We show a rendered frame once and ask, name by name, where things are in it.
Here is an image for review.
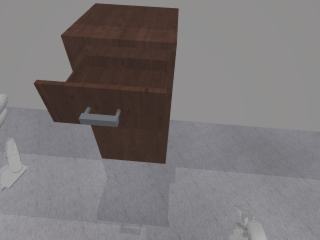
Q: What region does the handle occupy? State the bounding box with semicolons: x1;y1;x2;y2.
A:
79;107;121;127

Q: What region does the drawer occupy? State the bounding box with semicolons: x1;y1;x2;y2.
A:
33;54;170;131

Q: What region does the robot left hand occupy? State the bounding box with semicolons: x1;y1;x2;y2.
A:
0;93;27;193

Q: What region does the robot right hand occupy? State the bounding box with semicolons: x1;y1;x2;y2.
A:
230;204;268;240

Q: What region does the cabinet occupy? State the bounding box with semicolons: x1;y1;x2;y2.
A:
61;3;179;164

